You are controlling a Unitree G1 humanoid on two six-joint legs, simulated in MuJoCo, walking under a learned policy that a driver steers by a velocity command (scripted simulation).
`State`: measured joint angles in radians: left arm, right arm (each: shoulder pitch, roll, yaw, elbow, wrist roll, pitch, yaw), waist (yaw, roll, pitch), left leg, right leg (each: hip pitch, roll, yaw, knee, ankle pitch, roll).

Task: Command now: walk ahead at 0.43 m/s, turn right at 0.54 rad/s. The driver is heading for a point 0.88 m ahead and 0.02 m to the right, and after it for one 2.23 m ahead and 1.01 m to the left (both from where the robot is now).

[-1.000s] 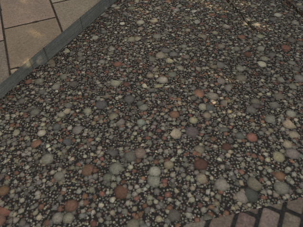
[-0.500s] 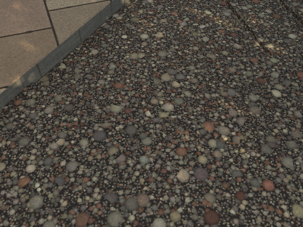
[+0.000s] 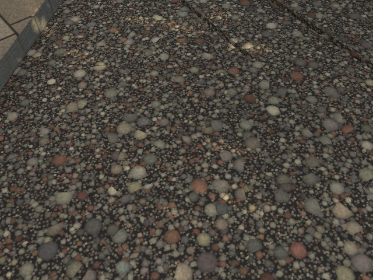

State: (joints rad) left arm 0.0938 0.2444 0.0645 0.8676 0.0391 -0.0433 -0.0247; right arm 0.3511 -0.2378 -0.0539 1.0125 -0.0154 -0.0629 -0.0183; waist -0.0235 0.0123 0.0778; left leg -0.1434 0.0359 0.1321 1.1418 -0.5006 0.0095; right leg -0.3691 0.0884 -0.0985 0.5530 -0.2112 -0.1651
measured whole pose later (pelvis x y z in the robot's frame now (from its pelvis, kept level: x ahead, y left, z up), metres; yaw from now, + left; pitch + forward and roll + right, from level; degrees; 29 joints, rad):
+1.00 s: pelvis +0.22 -0.02 +0.02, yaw -12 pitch -1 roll +0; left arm 0.26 0.20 -0.01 1.06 0.00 -0.01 0.03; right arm 0.25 -0.22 0.00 1.03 -0.01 0.00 0.00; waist -0.02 0.02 0.00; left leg -0.24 -0.02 0.01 0.35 -0.09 0.02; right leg -0.11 0.05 0.03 0.37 -0.24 -0.03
